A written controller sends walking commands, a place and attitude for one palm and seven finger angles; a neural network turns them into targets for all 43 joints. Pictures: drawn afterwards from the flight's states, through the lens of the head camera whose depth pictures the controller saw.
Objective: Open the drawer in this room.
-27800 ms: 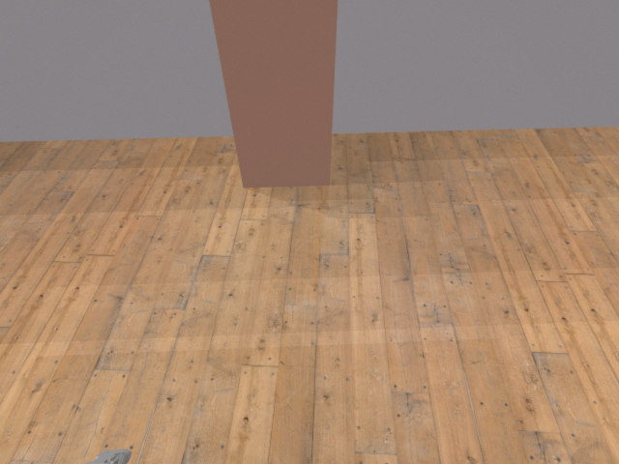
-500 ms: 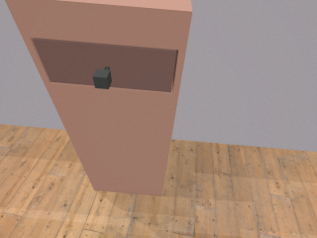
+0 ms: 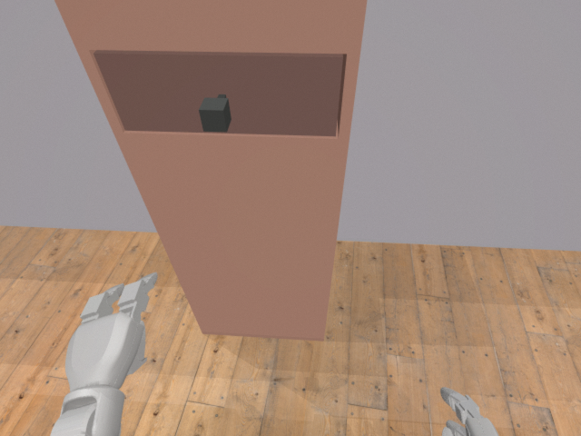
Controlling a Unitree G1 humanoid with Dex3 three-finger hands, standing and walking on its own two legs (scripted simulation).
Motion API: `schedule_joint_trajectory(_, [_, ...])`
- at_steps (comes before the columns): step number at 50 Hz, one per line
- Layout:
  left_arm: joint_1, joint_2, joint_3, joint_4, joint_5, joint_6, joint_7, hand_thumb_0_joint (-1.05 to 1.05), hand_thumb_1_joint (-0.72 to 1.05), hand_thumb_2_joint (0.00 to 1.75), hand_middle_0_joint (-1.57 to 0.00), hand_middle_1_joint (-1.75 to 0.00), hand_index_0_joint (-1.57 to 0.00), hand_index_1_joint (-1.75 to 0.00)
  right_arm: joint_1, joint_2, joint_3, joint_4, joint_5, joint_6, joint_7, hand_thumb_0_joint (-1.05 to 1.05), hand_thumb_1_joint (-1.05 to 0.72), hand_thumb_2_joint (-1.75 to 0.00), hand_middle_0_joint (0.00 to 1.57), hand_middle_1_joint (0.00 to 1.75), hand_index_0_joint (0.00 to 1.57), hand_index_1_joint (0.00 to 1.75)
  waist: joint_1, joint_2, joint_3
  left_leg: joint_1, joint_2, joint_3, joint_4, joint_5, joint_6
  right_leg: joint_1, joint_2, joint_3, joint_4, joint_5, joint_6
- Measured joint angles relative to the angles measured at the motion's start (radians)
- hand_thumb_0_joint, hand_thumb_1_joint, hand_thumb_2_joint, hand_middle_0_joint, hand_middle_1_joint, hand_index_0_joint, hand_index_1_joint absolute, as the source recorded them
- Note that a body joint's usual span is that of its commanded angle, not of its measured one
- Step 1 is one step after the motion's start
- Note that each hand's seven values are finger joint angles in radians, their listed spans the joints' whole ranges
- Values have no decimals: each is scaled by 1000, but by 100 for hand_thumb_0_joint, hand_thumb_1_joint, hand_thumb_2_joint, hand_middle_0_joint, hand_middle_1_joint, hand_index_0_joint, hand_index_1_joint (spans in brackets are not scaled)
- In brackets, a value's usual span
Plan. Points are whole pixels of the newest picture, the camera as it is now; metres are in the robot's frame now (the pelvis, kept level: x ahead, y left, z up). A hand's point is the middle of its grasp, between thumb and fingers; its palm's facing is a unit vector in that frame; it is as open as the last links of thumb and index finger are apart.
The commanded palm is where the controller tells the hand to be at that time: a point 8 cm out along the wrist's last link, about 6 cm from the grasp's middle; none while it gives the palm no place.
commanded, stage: raise the hand with hooked fingers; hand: left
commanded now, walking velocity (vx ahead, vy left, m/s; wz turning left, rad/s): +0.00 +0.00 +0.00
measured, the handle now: (218, 108) +0.55 +0.15 +0.19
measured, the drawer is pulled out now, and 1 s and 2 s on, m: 0.00 0.00 0.00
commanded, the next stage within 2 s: move the hooked fingers above the handle in 1.64 s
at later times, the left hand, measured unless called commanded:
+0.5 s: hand (116, 318) +0.24 +0.24 +0.08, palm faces +0.11 -0.14 -0.98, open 10.6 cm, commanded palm +0.21 +0.24 +0.14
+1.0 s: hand (112, 193) +0.35 +0.24 +0.19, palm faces +0.13 -0.04 -0.99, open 13.4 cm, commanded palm +0.31 +0.24 +0.26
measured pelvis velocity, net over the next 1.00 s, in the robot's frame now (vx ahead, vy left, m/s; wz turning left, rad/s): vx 0.07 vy -0.02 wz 0.05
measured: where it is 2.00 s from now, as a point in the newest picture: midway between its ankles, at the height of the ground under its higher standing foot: outside the picture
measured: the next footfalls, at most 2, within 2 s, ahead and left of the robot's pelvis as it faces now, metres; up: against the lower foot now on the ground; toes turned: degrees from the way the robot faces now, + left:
none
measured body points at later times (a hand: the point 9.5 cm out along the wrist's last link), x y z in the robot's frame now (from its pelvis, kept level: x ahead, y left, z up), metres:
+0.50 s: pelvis +0.01 +0.00 +0.01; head -0.02 -0.02 +0.46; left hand +0.23 +0.24 +0.13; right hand +0.24 -0.18 -0.06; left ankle +0.07 +0.04 -0.70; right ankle +0.08 -0.13 -0.70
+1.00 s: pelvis +0.07 -0.02 +0.04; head +0.08 -0.05 +0.49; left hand +0.33 +0.24 +0.25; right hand +0.29 -0.23 -0.06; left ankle +0.07 +0.04 -0.70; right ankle +0.08 -0.13 -0.70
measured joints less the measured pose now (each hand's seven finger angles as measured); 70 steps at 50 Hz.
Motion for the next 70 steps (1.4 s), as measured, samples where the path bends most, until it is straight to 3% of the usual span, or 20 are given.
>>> schedule_joint_trajectory(2, [-17, -14, 3, 28, 106, -2, 36, 0, 74, 83, -21, -40, -21, -41, -49, -7, -4, -38, 6, 63, 14, 1, -90, -90, 20, 30, 20, 30, 21, 4, -18, -41, 1, 13, 53, -21, -3, -49, 9, 18, 59, -29, 8])
schedule_joint_trajectory(4, [-13, -27, -12, 37, 168, 11, 41, 0, 69, 81, -21, -43, -21, -43, -87, -10, -9, -76, 18, 116, 22, 1, -90, -90, 20, 30, 20, 30, 42, 7, -20, -58, 0, 15, 86, -34, 5, -68, 16, 25, 87, -35, 17])
schedule_joint_trajectory(6, [4, -28, -36, 26, 205, 27, 25, 0, 65, 79, -22, -46, -22, -46, -110, -10, -12, -107, 25, 155, 21, 1, -90, -90, 20, 30, 20, 30, 61, 9, -16, -57, 0, 5, 104, -43, 10, -62, 18, 18, 96, -41, 24])
schedule_joint_trajectory(9, [21, -6, -62, -20, 215, 37, -4, 0, 57, 76, -23, -50, -23, -51, -134, -3, -9, -129, 24, 189, 7, 1, -90, -90, 20, 30, 20, 30, 79, 9, 2, -36, 2, -26, 124, -60, 8, -23, 19, -12, 86, -42, 27])
schedule_joint_trajectory(15, [-64, 64, -67, -90, 187, 58, -56, 0, 42, 70, -26, -59, -25, -60, -174, 24, 22, -114, 16, 207, -16, 1, -90, -90, 20, 30, 20, 30, 101, 7, 42, 27, 3, -82, 132, -53, 3, 73, 21, -64, 42, 1, 18])
schedule_joint_trajectory(21, [-159, 67, -68, -100, 124, 121, -174, 0, 29, 64, -26, -68, -26, -69, -176, 63, 61, -99, 31, 211, -27, 1, -90, -90, 20, 30, 20, 30, 106, 21, 59, 127, -3, -79, 46, -34, 1, 169, 13, -54, -41, 51, 16])
schedule_joint_trajectory(28, [-166, 96, -63, -172, 128, 88, -274, 0, 13, 57, -27, -78, -27, -79, -124, 73, 81, -77, 22, 212, -23, 1, -90, -90, 20, 30, 20, 30, 100, 34, 83, 230, -13, -62, -93, 14, 9, 255, 8, -18, -157, 125, 16])
schedule_joint_trajectory(37, [-197, 171, 8, -247, 59, 51, -346, 0, -8, 48, -29, -92, -29, -93, -82, 21, 41, -27, 37, 225, -27, 1, -90, -90, 20, 30, 20, 30, 97, 51, 118, 320, -23, -84, -222, 46, 11, 343, -4, -25, -272, 149, 34])
schedule_joint_trajectory(45, [-274, 219, 37, -301, 12, 65, -415, 0, -26, 40, -30, -104, -30, -105, -109, -18, 15, -24, 45, 227, -16, 1, -90, -90, 20, 30, 20, 30, 90, 62, 114, 366, -24, -112, -306, 64, 2, 393, -7, -45, -356, 161, 31])
schedule_joint_trajectory(54, [-435, 269, 47, -276, -32, 117, -525, 0, -43, 33, -32, -115, -31, -116, -171, -24, 31, -56, 59, 247, -1, 1, -90, -90, 20, 30, 20, 30, 92, 69, 102, 390, -17, -134, -347, 67, -9, 419, -1, -62, -398, 160, 16])
schedule_joint_trajectory(65, [-658, 322, 39, -199, -60, 166, -664, 0, -49, 30, -32, -119, -32, -120, -191, -23, 59, -66, 74, 275, 15, 1, -90, -90, 20, 30, 20, 30, 93, 69, 82, 377, -11, -152, -346, 60, -21, 412, 5, -79, -402, 152, 4])
schedule_joint_trajectory(70, [-647, 329, 67, -200, -78, 169, -714, 0, -49, 30, -32, -119, -31, -120, -176, -27, 60, -84, 79, 293, 27, 1, -90, -90, 20, 30, 20, 30, 79, 71, 75, 365, -8, -143, -344, 58, -21, 394, 8, -70, -395, 150, 3])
